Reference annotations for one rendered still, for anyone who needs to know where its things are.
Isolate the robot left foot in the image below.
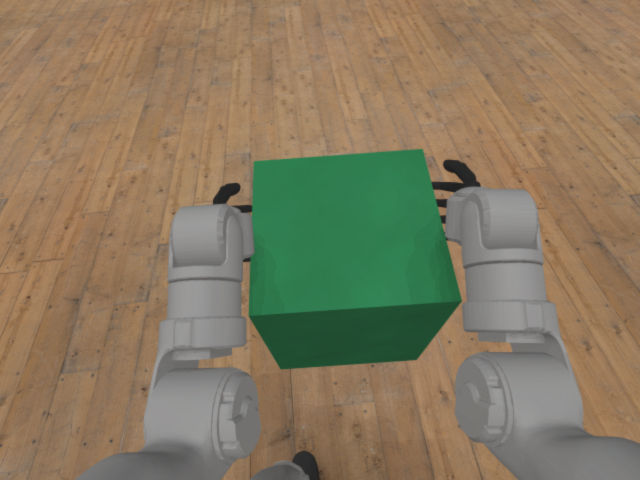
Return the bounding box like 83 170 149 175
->
293 451 319 480

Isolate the carton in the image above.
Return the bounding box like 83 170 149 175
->
249 149 462 369

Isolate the robot left shin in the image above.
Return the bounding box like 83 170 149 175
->
273 460 306 475

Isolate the robot right hand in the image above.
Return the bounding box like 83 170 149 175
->
431 160 481 241

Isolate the robot left hand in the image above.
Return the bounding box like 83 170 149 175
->
212 183 252 262

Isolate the robot right upper arm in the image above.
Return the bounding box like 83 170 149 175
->
455 352 640 480

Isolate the right robot forearm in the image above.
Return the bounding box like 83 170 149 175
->
445 187 583 413

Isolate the left robot forearm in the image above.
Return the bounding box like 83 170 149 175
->
143 204 255 439

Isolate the robot left upper arm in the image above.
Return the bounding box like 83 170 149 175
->
75 367 261 480

